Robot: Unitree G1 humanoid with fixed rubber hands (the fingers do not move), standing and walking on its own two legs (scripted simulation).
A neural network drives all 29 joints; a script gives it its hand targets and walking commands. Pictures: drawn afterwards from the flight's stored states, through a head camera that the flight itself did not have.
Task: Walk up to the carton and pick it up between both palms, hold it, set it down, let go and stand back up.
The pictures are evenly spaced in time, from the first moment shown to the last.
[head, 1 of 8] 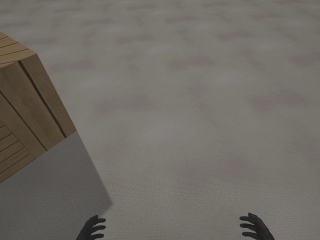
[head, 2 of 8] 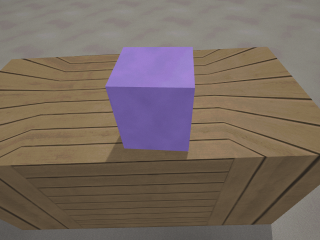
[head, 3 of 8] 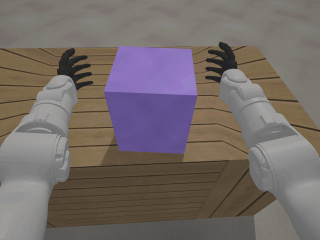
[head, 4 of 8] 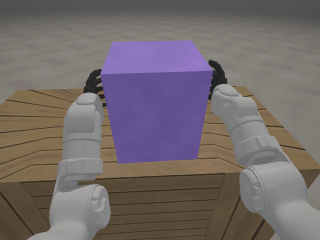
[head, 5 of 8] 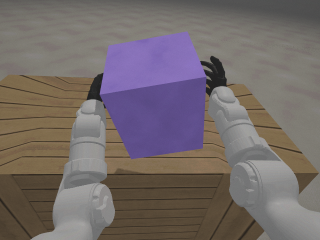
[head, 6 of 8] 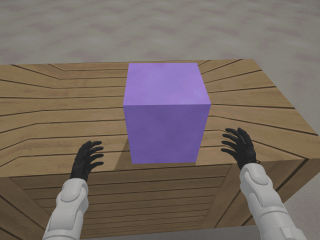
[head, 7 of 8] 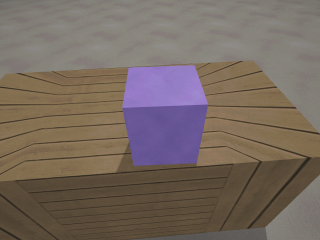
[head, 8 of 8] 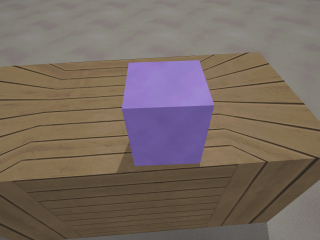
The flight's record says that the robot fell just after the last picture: no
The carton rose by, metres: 0.22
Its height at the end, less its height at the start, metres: +0.00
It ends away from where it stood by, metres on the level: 0.03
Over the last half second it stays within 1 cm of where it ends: yes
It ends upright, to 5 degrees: yes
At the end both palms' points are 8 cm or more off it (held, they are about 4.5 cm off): yes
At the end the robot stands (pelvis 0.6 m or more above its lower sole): yes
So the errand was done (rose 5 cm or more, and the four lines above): yes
